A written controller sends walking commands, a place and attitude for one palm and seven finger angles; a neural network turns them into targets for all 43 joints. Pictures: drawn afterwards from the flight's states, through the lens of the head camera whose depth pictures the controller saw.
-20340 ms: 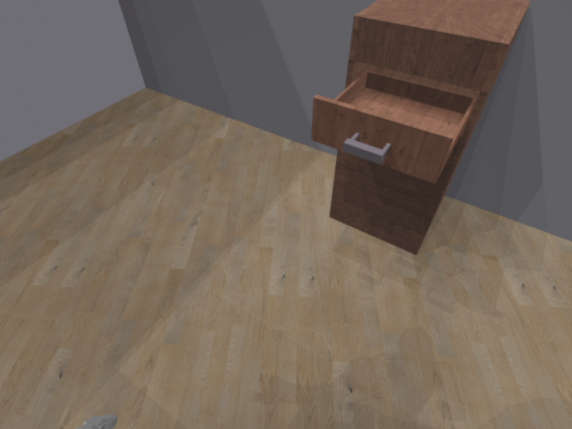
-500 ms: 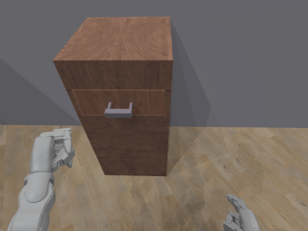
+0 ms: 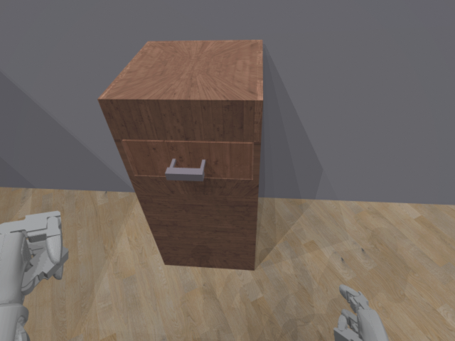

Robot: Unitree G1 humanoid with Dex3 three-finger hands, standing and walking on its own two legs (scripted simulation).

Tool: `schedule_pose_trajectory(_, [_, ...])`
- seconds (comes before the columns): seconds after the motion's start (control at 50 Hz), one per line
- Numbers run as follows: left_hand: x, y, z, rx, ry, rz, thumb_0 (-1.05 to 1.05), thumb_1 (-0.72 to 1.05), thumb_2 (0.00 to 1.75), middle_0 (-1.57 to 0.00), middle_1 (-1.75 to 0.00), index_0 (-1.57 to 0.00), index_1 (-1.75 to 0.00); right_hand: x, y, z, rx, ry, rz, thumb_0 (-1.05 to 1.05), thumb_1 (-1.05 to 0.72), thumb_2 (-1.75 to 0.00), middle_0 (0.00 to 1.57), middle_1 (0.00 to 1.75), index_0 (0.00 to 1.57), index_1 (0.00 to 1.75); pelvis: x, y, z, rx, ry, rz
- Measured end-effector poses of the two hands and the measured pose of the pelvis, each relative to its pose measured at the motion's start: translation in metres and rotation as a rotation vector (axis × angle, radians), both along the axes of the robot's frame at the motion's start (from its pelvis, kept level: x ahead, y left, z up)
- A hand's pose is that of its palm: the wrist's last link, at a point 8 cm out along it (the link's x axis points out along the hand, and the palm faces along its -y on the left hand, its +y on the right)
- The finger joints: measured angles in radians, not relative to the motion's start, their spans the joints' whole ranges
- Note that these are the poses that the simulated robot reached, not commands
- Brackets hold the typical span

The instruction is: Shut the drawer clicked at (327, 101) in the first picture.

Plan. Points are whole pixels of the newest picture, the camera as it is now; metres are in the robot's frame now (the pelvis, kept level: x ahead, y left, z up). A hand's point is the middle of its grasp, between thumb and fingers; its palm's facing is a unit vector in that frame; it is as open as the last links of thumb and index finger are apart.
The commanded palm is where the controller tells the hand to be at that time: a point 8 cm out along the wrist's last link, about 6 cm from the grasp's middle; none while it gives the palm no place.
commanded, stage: draw the hand back to the body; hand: left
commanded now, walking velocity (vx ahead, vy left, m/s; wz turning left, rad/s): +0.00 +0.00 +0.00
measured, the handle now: (186, 168) +0.60 +0.22 -0.08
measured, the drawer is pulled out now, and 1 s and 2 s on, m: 0.00 0.00 0.00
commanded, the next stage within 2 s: step back with the hand held close in 0.02 s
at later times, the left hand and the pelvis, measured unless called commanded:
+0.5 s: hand (66, 262) +0.17 +0.25 +0.14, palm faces +0.26 -0.83 -0.49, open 3.2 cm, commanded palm +0.11 +0.29 +0.17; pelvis -0.03 +0.02 +0.00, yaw -1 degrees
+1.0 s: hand (10, 311) +0.10 +0.27 +0.15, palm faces +0.34 -0.84 -0.43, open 3.2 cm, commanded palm +0.03 +0.32 +0.17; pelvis -0.10 +0.04 -0.02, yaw +0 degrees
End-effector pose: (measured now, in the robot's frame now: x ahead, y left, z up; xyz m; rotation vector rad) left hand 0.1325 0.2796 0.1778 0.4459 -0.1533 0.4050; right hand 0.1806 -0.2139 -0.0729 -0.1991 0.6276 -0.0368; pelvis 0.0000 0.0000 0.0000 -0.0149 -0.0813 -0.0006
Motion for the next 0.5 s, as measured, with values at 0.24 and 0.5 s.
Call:
schedule_pose_trajectory(0.24, [0.007,-0.002,0.013,0.062,-0.062,-0.036,0.01,0.88,0.9,-1.4,-1.6,-1.4,-1.6,-0.017,-0.009,-0.001,-0.014,0.019,-0.032,0.02,-0.9,-0.9,0.2,0.3,0.2,0.3,-0.005,-0.003,0.0,-0.005,0.017,-0.006])
schedule_pose_trajectory(0.5, [0.003,0.007,-0.011,0.085,0.09,-0.137,0.01,0.88,0.9,-1.4,-1.6,-1.4,-1.6,-0.059,-0.02,-0.007,-0.069,0.149,-0.159,0.02,-0.9,-0.9,0.2,0.3,0.2,0.3,-0.027,0.017,-0.001,0.0,0.086,-0.025])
